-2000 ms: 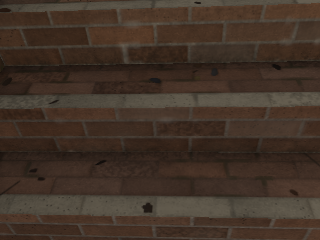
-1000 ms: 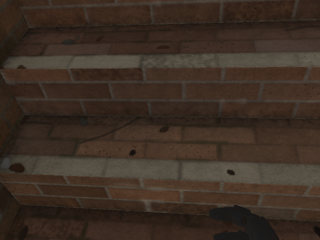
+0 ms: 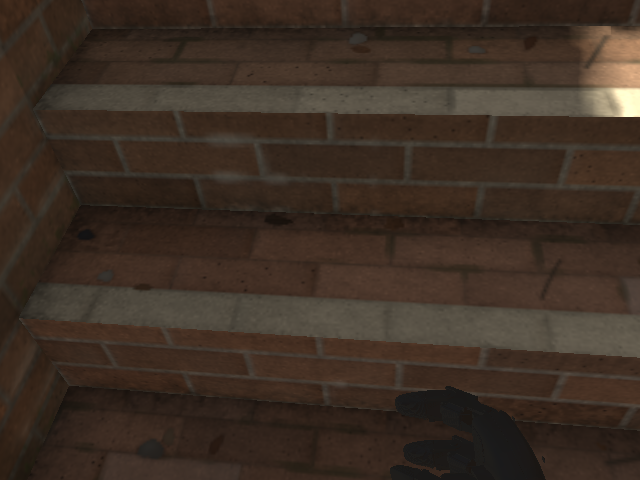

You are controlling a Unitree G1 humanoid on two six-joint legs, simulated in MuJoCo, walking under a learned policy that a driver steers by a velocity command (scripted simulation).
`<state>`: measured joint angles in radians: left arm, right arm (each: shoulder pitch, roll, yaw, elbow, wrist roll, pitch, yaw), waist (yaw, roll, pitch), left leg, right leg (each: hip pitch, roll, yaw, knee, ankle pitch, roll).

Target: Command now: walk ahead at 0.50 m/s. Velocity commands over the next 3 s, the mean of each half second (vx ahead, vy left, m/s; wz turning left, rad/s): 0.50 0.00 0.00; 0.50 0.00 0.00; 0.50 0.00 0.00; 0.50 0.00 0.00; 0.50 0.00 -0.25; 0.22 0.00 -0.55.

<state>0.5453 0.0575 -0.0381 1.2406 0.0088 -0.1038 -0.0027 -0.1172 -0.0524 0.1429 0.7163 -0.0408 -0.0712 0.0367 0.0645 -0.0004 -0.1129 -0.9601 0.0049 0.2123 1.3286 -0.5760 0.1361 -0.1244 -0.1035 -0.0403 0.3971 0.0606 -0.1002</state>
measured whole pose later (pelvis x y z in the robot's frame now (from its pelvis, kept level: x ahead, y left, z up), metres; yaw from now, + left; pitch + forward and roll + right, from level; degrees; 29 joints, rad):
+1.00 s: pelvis +0.45 -0.03 +0.37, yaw +1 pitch +8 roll +4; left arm 0.52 0.04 -0.06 1.21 0.00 -0.07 0.02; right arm -0.14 0.00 0.19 0.71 -0.01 -0.06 0.03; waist 0.09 -0.01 -0.12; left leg -1.27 0.05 0.18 1.63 -0.24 0.13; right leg -0.07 -0.08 -0.12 0.17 -0.20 -0.03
